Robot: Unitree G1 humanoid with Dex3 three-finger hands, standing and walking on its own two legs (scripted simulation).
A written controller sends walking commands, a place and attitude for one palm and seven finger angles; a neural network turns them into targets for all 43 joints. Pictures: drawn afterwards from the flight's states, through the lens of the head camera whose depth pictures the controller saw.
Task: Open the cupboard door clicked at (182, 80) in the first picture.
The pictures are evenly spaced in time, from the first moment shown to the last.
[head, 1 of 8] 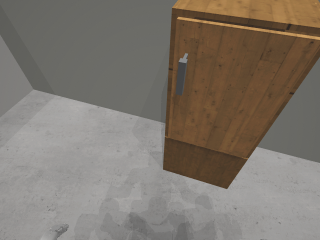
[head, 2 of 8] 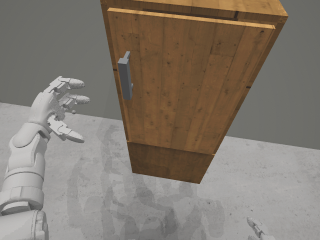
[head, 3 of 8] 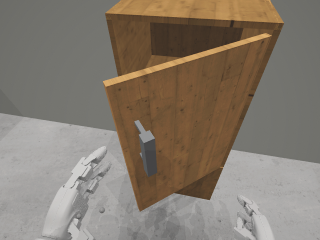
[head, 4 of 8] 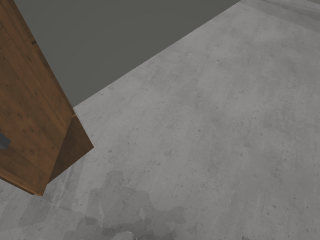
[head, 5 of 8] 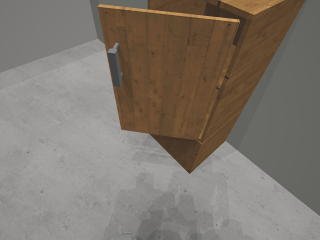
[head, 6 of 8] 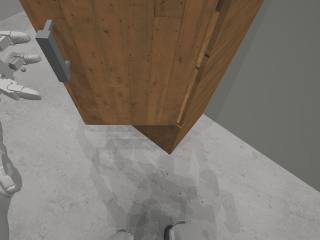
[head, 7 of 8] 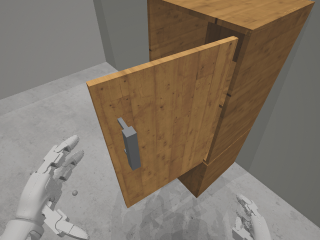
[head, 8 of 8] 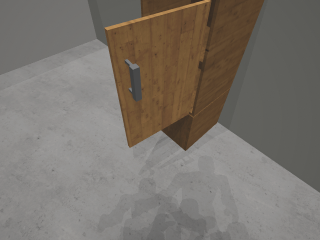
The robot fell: no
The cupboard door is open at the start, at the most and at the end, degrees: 0 83 83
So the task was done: yes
